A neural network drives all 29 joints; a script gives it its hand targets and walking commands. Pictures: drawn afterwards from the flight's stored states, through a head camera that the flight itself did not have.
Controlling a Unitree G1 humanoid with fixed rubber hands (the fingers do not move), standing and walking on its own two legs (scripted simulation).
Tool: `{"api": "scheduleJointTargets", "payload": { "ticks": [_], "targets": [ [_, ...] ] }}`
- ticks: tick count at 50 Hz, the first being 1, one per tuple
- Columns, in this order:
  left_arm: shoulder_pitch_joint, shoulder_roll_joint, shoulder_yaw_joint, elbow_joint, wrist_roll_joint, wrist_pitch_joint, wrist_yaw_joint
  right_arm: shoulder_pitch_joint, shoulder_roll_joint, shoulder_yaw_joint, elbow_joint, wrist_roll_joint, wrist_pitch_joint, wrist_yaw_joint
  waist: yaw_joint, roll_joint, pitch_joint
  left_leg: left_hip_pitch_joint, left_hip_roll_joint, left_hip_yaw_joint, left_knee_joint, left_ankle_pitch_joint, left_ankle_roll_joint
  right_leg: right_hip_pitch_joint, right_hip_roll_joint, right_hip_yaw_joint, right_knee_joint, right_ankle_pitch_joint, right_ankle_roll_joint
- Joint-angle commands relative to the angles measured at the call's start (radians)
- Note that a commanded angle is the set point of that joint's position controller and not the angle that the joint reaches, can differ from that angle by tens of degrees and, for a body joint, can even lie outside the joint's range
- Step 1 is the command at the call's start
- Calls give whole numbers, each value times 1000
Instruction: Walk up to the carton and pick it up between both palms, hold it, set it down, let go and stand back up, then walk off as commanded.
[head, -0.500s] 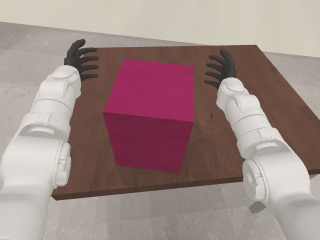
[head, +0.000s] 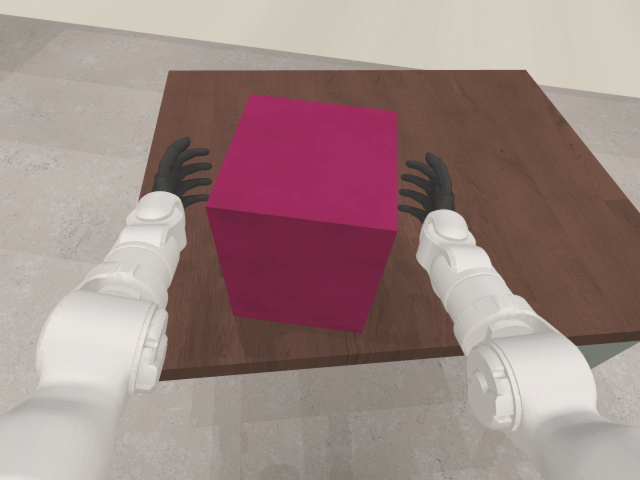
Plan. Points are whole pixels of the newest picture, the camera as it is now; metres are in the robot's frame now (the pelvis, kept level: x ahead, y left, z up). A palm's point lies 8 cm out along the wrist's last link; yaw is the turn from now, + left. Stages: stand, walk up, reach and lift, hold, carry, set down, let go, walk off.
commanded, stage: reach and lift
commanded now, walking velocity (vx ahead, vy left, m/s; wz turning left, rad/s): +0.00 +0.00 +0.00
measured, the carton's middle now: (309, 220) +0.47 -0.03 +0.04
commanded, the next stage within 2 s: none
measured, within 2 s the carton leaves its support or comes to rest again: neither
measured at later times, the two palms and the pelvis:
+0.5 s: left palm (189, 206) +0.48 +0.13 +0.07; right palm (423, 218) +0.42 -0.17 +0.08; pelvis +0.00 +0.00 -0.01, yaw +0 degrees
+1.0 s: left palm (196, 206) +0.47 +0.12 +0.08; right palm (417, 227) +0.41 -0.16 +0.07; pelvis +0.01 +0.01 +0.01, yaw +0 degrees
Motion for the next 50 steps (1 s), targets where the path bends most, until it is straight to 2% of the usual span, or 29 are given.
{"api": "scheduleJointTargets", "payload": {
  "ticks": [1, 5, 6, 7, 10, 11, 12, 14, 19, 21, 22, 25, 26, 28, 29, 30, 31, 32, 33, 36, 37, 39, 42, 43, 45, 47, 48, 49, 50],
  "targets": [
    [-541, 162, 26, -140, 16, -114, -2, -508, -166, -15, -196, -27, -92, 3, -9, 98, -650, 201, -48, 36, 4, 335, -68, 375, 24, -15, 75, 314, -3],
    [-530, 134, 9, -88, 7, -153, -11, -477, -149, 4, -131, -9, -113, 13, -12, 104, -616, 146, -52, 40, 1, 286, -59, 361, 12, -5, 90, 283, -8],
    [-537, 127, 1, -83, 3, -158, -10, -485, -153, -2, -120, -8, -117, 14, -21, 111, -613, 151, -50, 34, 3, 285, -58, 348, 14, -7, 90, 271, -9],
    [-521, 126, -7, -71, -6, -161, -13, -476, -142, 11, -126, 4, -122, 13, -24, 94, -618, 150, -48, 34, 10, 291, -56, 340, 14, -4, 91, 278, -11],
    [-542, 138, 3, -56, -14, -184, -17, -504, -120, 27, -160, 13, -133, 19, -6, 81, -634, 93, -55, 42, 7, 256, -41, 352, 1, 12, 107, 296, -8],
    [-548, 133, 6, -59, -15, -189, -15, -510, -126, 19, -148, 1, -135, 16, -15, 70, -640, 90, -53, 37, 6, 253, -42, 353, 2, 11, 114, 302, -8],
    [-547, 127, 9, -60, -6, -193, -13, -499, -132, 19, -131, 2, -138, 20, -8, 105, -636, 91, -52, 35, 6, 260, -45, 347, 2, 9, 114, 300, -14],
    [-543, 117, 5, -66, -4, -202, -14, -502, -106, 26, -135, 5, -142, 20, -8, 93, -653, 114, -51, 34, 12, 288, -46, 338, 5, 10, 114, 312, -14],
    [-549, 79, 10, -94, 12, -217, -4, -497, -112, 4, -154, -17, -165, 18, -9, 135, -717, 157, -48, 30, 37, 349, -64, 304, 9, -1, 112, 302, -21],
    [-548, 77, 31, -131, 27, -223, -1, -504, -96, -13, -166, -39, -173, 12, -9, 115, -750, 170, -51, 30, 40, 383, -67, 331, 10, -2, 114, 358, -13],
    [-543, 72, 44, -135, 48, -217, -2, -485, -98, -31, -156, -59, -177, 8, -20, 125, -743, 179, -51, 30, 43, 395, -74, 333, 11, -7, 114, 377, -11],
    [-543, 54, 93, -152, 99, -207, 2, -491, -71, -60, -154, -90, -181, 3, -8, 116, -713, 176, -54, 36, 36, 415, -79, 360, 14, -3, 114, 407, -9],
    [-532, 38, 93, -163, 109, -204, 5, -488, -69, -64, -162, -97, -188, -2, -15, 126, -709, 174, -55, 37, 36, 421, -82, 369, 16, -6, 114, 412, -7],
    [-530, 16, 118, -151, 138, -188, 1, -486, -34, -80, -143, -116, -179, -7, -8, 104, -654, 163, -54, 42, 16, 390, -78, 374, 15, -1, 100, 379, -6],
    [-519, -1, 127, -142, 157, -179, 2, -475, -20, -91, -126, -125, -178, -6, -9, 118, -617, 171, -52, 38, 9, 382, -79, 357, 18, -5, 89, 349, -9],
    [-531, -7, 150, -155, 173, -177, 4, -489, -9, -109, -135, -147, -176, -4, 2, 106, -609, 175, -54, 43, 2, 371, -75, 355, 19, -7, 80, 312, -8],
    [-537, -18, 150, -169, 184, -175, 12, -488, 0, -127, -141, -162, -180, -5, -8, 111, -614, 185, -53, 43, 1, 372, -78, 346, 22, -9, 76, 312, -10],
    [-536, -23, 168, -190, 199, -177, 9, -475, 31, -127, -157, -175, -182, 2, 9, 116, -620, 194, -53, 49, 1, 379, -77, 349, 20, -5, 70, 305, -11],
    [-533, -64, 172, -186, 209, -177, 7, -486, 50, -135, -162, -196, -186, 9, 4, 101, -618, 201, -54, 54, -1, 377, -77, 362, 18, -12, 65, 303, -10],
    [-527, -125, 232, -204, 286, -193, -9, -472, 139, -165, -196, -278, -208, 38, 19, 98, -616, 205, -58, 61, -14, 391, -77, 413, 10, -13, 56, 332, -11],
    [-513, -157, 258, -212, 318, -197, -18, -456, 179, -187, -175, -317, -210, 48, 21, 94, -606, 211, -56, 64, -26, 402, -78, 434, 14, -14, 48, 334, -12],
    [-513, -263, 310, -207, 400, -202, -49, -471, 300, -220, -197, -404, -232, 84, 28, 93, -568, 230, -61, 71, -44, 391, -75, 458, 13, -22, 31, 322, -5],
    [-481, -600, 407, -152, 585, -216, -137, -472, 650, -271, -183, -613, -252, 193, 39, 79, -497, 261, -65, 79, -91, 371, -68, 512, 14, -35, -11, 305, -2],
    [-459, -664, 442, -124, 633, -221, -160, -484, 719, -282, -207, -676, -256, 224, 66, 79, -483, 254, -68, 87, -110, 346, -57, 555, 13, -30, -22, 302, -3],
    [-416, -687, 472, -135, 684, -221, -169, -414, 734, -298, -221, -739, -263, 257, 69, 88, -476, 281, -71, 101, -141, 369, -57, 611, 26, -40, -28, 363, 4],
    [-376, -698, 494, -161, 706, -204, -172, -362, 723, -298, -221, -772, -261, 275, 82, 95, -435, 324, -60, 106, -154, 390, -59, 613, 35, -59, -43, 330, 5],
    [-354, -701, 499, -178, 711, -189, -174, -322, 709, -308, -197, -787, -254, 275, 69, 87, -394, 345, -53, 104, -160, 400, -59, 606, 38, -61, -55, 316, 4],
    [-336, -697, 506, -188, 719, -174, -177, -302, 711, -293, -207, -789, -249, 275, 72, 63, -360, 348, -55, 110, -168, 386, -57, 619, 42, -60, -61, 313, 6],
    [-321, -707, 504, -226, 724, -162, -177, -269, 707, -288, -207, -795, -247, 271, 54, 50, -343, 365, -52, 107, -174, 399, -56, 628, 44, -68, -63, 322, 7]
  ]
}}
